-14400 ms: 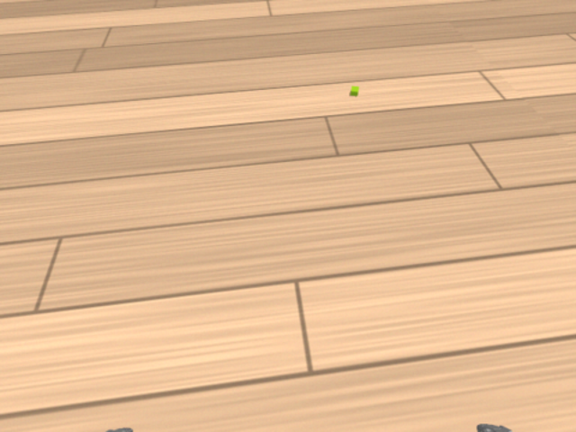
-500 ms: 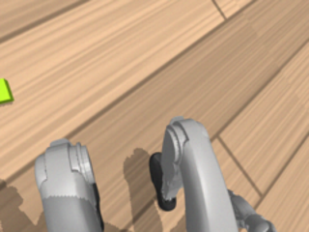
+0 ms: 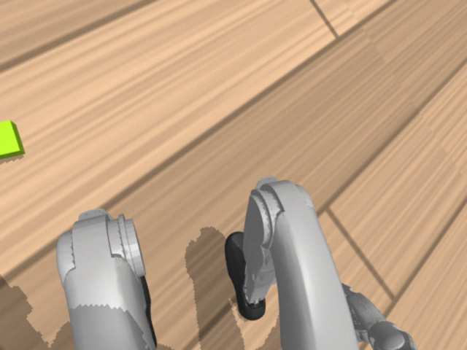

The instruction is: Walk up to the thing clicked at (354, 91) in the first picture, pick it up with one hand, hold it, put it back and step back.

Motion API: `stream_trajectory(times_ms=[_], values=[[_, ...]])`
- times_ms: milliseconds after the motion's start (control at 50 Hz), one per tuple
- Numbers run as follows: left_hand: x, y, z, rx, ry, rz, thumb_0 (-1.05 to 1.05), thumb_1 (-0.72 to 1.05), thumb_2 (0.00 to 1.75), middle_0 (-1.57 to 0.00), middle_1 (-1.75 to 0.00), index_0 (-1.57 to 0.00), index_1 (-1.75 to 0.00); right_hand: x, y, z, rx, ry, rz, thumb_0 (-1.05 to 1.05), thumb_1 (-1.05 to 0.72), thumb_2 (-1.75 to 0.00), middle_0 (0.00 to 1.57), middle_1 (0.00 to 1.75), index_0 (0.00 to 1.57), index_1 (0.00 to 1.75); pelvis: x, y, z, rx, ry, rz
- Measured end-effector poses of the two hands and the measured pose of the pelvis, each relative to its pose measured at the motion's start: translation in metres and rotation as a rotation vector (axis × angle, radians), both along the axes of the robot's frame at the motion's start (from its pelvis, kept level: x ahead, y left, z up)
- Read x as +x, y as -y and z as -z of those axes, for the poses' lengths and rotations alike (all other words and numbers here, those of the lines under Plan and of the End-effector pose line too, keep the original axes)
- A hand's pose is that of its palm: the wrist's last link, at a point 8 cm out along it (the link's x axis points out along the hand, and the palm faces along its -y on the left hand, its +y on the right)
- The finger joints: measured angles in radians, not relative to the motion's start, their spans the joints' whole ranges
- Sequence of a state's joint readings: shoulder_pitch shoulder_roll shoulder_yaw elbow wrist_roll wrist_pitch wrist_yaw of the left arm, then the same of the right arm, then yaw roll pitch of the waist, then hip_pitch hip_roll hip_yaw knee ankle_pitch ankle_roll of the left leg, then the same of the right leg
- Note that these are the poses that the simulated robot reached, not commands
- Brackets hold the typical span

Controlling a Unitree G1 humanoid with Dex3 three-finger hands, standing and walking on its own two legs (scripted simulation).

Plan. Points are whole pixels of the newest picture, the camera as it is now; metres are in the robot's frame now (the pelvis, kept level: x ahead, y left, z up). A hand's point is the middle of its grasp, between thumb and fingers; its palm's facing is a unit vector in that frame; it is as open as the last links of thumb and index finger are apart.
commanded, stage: rise first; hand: left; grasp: from above
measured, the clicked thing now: (4, 140) +0.47 +0.36 -0.30
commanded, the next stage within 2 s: approach in 0.34 s
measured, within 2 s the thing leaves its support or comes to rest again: neither
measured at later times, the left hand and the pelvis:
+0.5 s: hand out of the picture +0.42 +0.39 -0.17, palm faces -0.45 -0.13 -0.89, open 13.2 cm; pelvis +0.00 +0.00 +0.00, yaw +0 degrees
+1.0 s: hand out of the picture +0.48 +0.34 -0.17, palm faces -0.38 -0.08 -0.92, open 13.9 cm; pelvis +0.00 +0.00 +0.00, yaw -1 degrees
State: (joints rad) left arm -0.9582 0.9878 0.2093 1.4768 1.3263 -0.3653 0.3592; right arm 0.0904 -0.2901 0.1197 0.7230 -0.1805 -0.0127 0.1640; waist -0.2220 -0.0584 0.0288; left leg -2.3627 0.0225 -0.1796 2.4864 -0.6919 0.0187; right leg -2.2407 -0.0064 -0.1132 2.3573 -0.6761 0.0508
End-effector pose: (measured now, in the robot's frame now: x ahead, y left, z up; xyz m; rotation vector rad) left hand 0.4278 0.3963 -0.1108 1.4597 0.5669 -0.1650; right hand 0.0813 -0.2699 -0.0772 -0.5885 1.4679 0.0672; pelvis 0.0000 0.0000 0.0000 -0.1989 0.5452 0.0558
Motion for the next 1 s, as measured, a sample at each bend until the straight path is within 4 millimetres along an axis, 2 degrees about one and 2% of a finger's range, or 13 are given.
stream_trajectory(times_ms=[240, 560, 640, 720, 860, 920, 1000], values=[[0.002, 0.002, 0.004, -0.001, -0.005, 0.001, 0.00, -0.39, 0.89, -0.20, -0.91, -0.22, -0.89, -0.010, -0.001, -0.001, 0.001, -0.018, 0.013, 0.00, -0.91, -0.89, 0.20, 0.30, 0.20, 0.30, 0.000, 0.000, 0.001, -0.001, -0.003, 0.000], [0.005, 0.003, 0.003, 0.005, -0.009, 0.010, 0.00, -0.38, 0.88, -0.19, -0.91, -0.22, -0.89, -0.007, -0.001, -0.001, 0.005, -0.007, 0.000, 0.00, -0.90, -0.89, 0.20, 0.30, 0.20, 0.30, -0.001, 0.001, 0.002, 0.002, 0.001, 0.000], [0.014, 0.012, 0.004, 0.012, -0.012, 0.041, 0.00, -0.41, 0.90, -0.16, -0.94, -0.19, -0.91, -0.008, 0.000, -0.002, 0.002, -0.002, 0.001, 0.00, -0.90, -0.89, 0.20, 0.30, 0.20, 0.30, 0.000, 0.001, 0.002, 0.005, -0.002, 0.000], [0.028, 0.032, 0.011, -0.006, -0.008, 0.075, 0.00, -0.44, 0.93, -0.13, -0.97, -0.17, -0.94, -0.012, -0.001, -0.006, -0.004, 0.005, 0.010, 0.00, -0.90, -0.88, 0.20, 0.30, 0.20, 0.30, 0.000, 0.001, 0.002, 0.002, -0.005, 0.003], [0.051, 0.065, 0.018, -0.023, 0.054, 0.086, 0.00, -0.46, 0.95, -0.11, -1.00, -0.15, -0.96, -0.031, -0.001, -0.013, -0.007, 0.005, 0.048, 0.00, -0.90, -0.88, 0.20, 0.30, 0.20, 0.30, 0.001, 0.002, 0.001, -0.002, -0.011, 0.010], [0.054, 0.066, 0.012, -0.002, 0.085, 0.053, 0.00, -0.47, 0.96, -0.11, -1.00, -0.14, -0.97, -0.039, -0.001, -0.013, 0.004, -0.003, 0.066, 0.00, -0.90, -0.88, 0.20, 0.30, 0.20, 0.30, 0.001, 0.003, 0.001, 0.003, -0.015, 0.012], [0.050, 0.054, 0.002, 0.052, 0.068, -0.003, 0.00, -0.49, 0.97, -0.10, -1.00, -0.13, -0.97, -0.045, 0.001, -0.008, 0.026, -0.004, 0.078, 0.00, -0.90, -0.88, 0.20, 0.30, 0.20, 0.30, 0.000, 0.004, 0.001, 0.011, -0.016, 0.016]])
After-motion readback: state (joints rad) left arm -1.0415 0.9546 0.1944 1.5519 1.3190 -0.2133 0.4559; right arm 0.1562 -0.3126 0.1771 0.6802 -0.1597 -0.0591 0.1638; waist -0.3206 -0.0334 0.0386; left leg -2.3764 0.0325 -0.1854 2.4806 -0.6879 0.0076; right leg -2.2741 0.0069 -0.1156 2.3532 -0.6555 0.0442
